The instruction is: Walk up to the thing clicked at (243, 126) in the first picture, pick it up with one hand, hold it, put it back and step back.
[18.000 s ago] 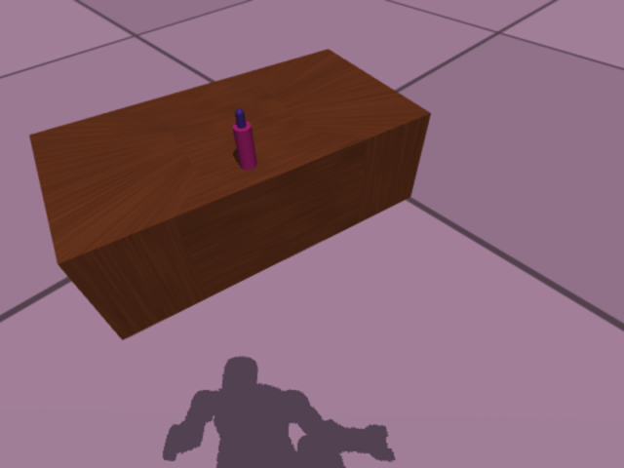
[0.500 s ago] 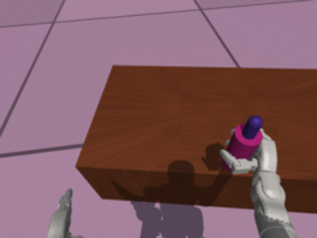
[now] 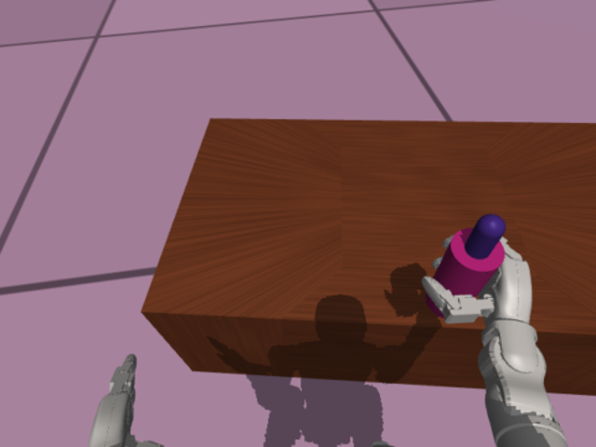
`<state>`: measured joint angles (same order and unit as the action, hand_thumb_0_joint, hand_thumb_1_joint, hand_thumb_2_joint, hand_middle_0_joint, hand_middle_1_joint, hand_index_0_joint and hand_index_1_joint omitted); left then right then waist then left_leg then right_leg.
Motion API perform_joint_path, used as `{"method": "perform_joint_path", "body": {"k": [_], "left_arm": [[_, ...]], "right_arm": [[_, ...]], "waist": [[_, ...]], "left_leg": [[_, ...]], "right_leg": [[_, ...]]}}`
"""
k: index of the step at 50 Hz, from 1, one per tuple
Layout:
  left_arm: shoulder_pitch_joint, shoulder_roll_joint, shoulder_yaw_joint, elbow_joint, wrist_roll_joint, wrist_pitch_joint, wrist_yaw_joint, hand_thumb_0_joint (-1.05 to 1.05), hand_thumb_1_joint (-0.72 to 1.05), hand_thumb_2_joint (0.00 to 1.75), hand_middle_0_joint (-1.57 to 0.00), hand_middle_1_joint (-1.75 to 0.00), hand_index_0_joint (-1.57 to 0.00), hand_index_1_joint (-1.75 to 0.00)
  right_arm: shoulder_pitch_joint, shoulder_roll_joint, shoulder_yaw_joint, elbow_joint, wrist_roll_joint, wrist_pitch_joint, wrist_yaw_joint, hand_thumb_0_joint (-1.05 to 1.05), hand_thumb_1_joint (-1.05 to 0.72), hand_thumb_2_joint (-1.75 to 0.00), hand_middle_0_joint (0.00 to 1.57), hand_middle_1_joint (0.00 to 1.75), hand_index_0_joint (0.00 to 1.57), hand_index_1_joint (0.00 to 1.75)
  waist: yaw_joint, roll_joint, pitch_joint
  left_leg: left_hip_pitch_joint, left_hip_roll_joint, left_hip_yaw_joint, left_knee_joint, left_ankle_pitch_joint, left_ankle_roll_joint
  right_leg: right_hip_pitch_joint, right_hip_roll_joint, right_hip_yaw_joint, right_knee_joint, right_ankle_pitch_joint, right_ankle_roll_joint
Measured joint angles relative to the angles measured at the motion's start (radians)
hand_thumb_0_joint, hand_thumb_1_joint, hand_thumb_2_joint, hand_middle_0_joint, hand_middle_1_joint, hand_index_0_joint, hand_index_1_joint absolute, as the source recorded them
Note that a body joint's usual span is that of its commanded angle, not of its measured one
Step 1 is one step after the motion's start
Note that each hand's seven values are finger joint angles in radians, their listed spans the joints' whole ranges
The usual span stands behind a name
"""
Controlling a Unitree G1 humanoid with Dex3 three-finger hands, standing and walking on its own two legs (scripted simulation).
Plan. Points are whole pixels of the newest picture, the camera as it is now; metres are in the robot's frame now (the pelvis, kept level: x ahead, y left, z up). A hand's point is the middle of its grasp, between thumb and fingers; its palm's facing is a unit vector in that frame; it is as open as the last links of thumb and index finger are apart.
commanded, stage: hold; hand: right
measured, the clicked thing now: (465, 267) +0.33 -0.18 +0.07
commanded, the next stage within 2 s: crouch in 0.12 s
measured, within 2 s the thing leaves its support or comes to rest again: neither
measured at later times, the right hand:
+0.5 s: hand (448, 279) +0.35 -0.18 +0.01, palm faces +0.19 +0.98 +0.00, open 8.4 cm
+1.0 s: hand (434, 261) +0.43 -0.19 -0.08, palm faces +0.22 +0.98 +0.02, open 8.4 cm
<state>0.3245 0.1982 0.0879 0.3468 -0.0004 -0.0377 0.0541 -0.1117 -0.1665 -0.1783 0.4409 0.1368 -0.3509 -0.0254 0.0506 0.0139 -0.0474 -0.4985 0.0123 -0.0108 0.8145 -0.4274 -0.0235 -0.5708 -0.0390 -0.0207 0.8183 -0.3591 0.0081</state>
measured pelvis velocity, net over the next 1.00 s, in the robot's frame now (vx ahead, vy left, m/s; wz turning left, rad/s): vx -0.02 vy -0.01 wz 0.03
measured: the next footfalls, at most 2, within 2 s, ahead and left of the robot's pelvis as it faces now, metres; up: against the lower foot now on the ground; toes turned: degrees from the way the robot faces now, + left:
none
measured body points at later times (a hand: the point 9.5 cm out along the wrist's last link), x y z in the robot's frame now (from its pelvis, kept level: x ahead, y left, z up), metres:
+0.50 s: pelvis -0.01 +0.00 -0.01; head +0.05 -0.02 +0.44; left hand +0.16 +0.26 -0.05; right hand +0.33 -0.23 +0.01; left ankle -0.01 +0.13 -0.70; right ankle +0.03 -0.12 -0.70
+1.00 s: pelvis -0.02 -0.01 -0.06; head +0.10 -0.06 +0.37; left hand +0.13 +0.26 -0.05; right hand +0.41 -0.25 -0.07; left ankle -0.01 +0.13 -0.70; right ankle +0.03 -0.12 -0.70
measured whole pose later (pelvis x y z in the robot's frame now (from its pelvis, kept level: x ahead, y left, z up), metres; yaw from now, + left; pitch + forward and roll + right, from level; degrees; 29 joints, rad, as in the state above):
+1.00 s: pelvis -0.02 -0.01 -0.06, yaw +2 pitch +21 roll +3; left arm 0.39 0.23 0.06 0.01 0.09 -0.04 -0.03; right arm -0.60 -0.36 -0.45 1.10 0.03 -0.58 -0.01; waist 0.21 0.04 -0.12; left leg -0.99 -0.02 0.00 1.15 -0.52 -0.03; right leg -1.09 -0.07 0.01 1.19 -0.47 0.00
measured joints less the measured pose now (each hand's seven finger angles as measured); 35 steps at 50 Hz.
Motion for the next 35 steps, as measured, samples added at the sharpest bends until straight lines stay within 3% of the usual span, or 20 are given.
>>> {"method": "perform_joint_path", "body": {"k": [6,13,19,27,35], "left_arm": [[0.004,0.003,-0.006,-0.017,-0.004,0.001,-0.002,-0.01,-0.53,0.05,-0.05,-0.06,-0.06,-0.05],[0.016,0.006,0.007,-0.012,-0.007,0.013,-0.007,-0.01,-0.53,0.05,-0.05,-0.06,-0.06,-0.05],[-0.001,-0.004,-0.01,-0.018,0.0,0.01,-0.007,-0.01,-0.52,0.05,-0.05,-0.06,-0.06,-0.05],[-0.027,-0.006,-0.014,-0.053,0.02,-0.013,-0.016,-0.01,-0.52,0.05,-0.05,-0.06,-0.06,-0.05],[0.008,0.006,-0.01,-0.151,0.052,-0.029,-0.036,-0.01,-0.52,0.05,-0.05,-0.06,-0.06,-0.05]], "right_arm": [[-0.013,0.004,0.019,0.002,-0.002,0.019,0.015,-0.02,0.27,-1.13,0.78,1.16,0.83,1.19],[0.005,0.013,-0.001,0.015,0.003,0.028,0.008,-0.02,0.27,-1.13,0.78,1.16,0.84,1.18],[-0.027,0.004,-0.005,0.06,-0.008,-0.005,0.001,-0.02,0.27,-1.13,0.78,1.16,0.84,1.18],[-0.154,-0.03,-0.075,0.243,-0.023,-0.062,0.007,-0.02,0.27,-1.14,0.78,1.16,0.84,1.18],[-0.314,-0.106,-0.154,0.415,-0.055,-0.136,0.011,-0.02,0.28,-1.14,0.78,1.15,0.84,1.18]], "waist": [[0.001,-0.002,-0.008],[0.005,0.005,-0.009],[0.003,0.011,0.001],[0.038,0.026,-0.01],[0.088,0.046,-0.025]], "left_leg": [[0.011,0.003,-0.002,-0.014,0.004,-0.003],[0.018,0.004,-0.007,-0.018,0.003,-0.003],[-0.008,0.001,-0.002,0.001,0.001,-0.002],[-0.134,-0.004,-0.001,0.084,-0.015,-0.003],[-0.304,-0.016,-0.002,0.198,-0.043,-0.004]], "right_leg": [[0.011,0.003,-0.003,-0.014,0.004,-0.002],[0.021,0.003,-0.008,-0.019,0.002,-0.003],[-0.008,0.001,-0.002,0.001,0.0,-0.002],[-0.135,-0.004,0.003,0.083,-0.014,-0.004],[-0.309,-0.016,0.008,0.207,-0.048,-0.005]]}}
